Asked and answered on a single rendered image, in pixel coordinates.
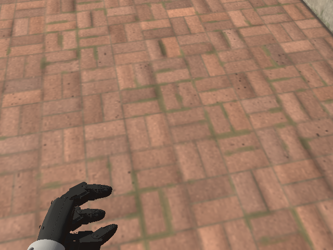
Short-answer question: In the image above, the robot left hand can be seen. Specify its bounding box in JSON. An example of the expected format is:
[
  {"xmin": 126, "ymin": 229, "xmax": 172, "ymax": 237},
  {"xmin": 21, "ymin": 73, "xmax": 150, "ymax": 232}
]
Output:
[{"xmin": 37, "ymin": 182, "xmax": 118, "ymax": 250}]

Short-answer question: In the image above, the left robot forearm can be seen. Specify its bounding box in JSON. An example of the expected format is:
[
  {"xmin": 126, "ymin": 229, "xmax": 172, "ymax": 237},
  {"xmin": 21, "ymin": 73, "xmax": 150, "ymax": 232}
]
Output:
[{"xmin": 27, "ymin": 239, "xmax": 65, "ymax": 250}]

